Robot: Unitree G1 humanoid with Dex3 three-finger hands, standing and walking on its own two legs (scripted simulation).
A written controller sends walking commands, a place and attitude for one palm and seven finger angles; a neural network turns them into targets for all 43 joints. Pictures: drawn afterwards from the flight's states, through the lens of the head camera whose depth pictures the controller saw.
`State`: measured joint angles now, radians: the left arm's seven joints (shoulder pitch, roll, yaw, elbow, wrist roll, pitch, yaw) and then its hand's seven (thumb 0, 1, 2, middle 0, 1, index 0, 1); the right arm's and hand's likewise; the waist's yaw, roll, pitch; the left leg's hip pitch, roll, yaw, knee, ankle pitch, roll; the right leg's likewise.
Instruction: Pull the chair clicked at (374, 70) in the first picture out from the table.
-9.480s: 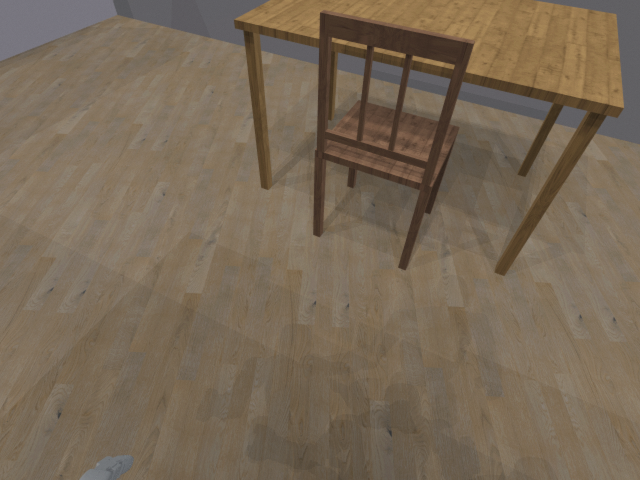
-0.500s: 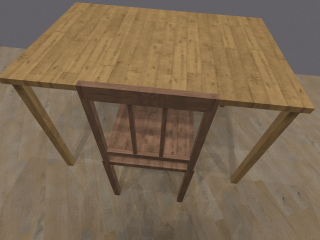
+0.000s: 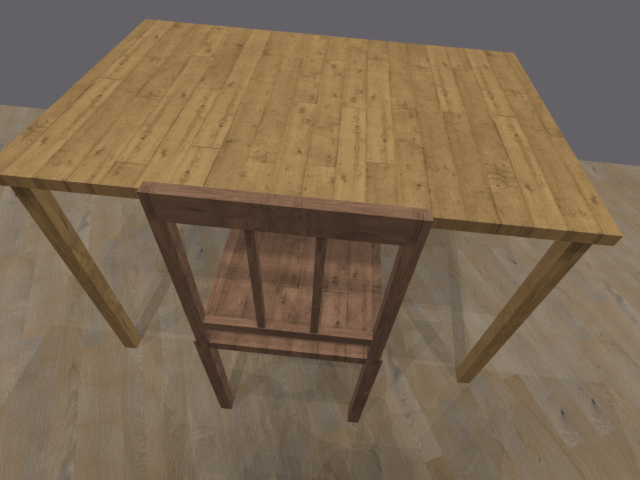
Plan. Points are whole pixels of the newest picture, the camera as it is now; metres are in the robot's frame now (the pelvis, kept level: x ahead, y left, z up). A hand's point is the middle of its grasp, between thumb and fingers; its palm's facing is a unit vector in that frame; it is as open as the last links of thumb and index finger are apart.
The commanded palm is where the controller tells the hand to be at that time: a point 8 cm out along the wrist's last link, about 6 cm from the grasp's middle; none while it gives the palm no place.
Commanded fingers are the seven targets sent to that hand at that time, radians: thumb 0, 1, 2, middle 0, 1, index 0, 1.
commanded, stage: come to a stop and stand still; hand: left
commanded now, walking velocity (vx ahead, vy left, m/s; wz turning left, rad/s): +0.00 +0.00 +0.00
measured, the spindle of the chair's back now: (256, 282) +0.45 +0.14 -0.10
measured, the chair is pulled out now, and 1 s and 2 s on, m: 0.00 0.00 0.00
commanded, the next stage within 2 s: look again from close up in 0.26 s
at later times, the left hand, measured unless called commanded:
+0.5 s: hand out of the picture -0.01 +0.16 -0.18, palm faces +0.01 -0.99 -0.17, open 7.4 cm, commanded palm none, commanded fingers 0.00 0.90 0.90 -0.20 -0.30 -0.20 -0.30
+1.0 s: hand out of the picture -0.03 +0.14 -0.18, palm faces +0.03 -0.99 -0.16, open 7.4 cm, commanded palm none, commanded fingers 0.00 0.90 0.90 -0.20 -0.30 -0.20 -0.30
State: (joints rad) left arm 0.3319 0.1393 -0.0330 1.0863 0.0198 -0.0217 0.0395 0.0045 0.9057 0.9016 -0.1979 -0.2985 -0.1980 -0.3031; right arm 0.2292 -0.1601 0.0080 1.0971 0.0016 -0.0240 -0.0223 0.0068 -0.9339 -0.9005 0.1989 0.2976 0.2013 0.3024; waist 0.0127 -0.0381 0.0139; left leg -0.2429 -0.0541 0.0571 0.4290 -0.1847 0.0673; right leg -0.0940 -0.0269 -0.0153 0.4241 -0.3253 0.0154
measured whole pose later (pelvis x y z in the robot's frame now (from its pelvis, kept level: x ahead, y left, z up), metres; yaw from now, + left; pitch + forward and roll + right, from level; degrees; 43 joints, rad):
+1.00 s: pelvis +0.01 -0.01 +0.00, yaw +1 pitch -1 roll +1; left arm 0.35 0.14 -0.03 1.11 0.01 -0.02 0.04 0.00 0.91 0.90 -0.20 -0.30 -0.20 -0.30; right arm 0.27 -0.15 0.02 1.14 0.00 -0.02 -0.03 0.01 -0.93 -0.90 0.20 0.30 0.20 0.30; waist 0.01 -0.03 0.03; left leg -0.20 -0.05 0.04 0.39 -0.18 0.05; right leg -0.04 -0.02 -0.03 0.38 -0.32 0.00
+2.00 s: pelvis -0.06 -0.05 -0.10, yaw +0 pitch +14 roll -1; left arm 0.34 0.22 0.14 0.07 -0.29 -0.28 -0.31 0.01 0.14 0.58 -0.13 -0.18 -0.13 -0.19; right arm 0.22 -0.18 0.02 0.59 0.05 -0.16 -0.09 0.02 -0.91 -0.90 0.20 0.30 0.21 0.30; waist -0.03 0.06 -0.13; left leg -0.99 0.04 -0.01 1.15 -0.40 0.00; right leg -0.82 0.05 -0.09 1.17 -0.59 -0.06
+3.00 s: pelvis -0.05 +0.00 -0.07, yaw +0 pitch +13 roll -4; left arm 0.32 0.28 0.19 0.07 -0.28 -0.36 -0.28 -0.01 -0.50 0.30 -0.06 -0.08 -0.06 -0.08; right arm 0.27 -0.25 0.02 0.55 0.04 -0.18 -0.06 0.02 -0.91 -0.90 0.20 0.30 0.21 0.30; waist -0.04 0.04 -0.11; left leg -0.90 0.01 0.01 1.05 -0.38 0.06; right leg -0.71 0.02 -0.07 1.02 -0.53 0.00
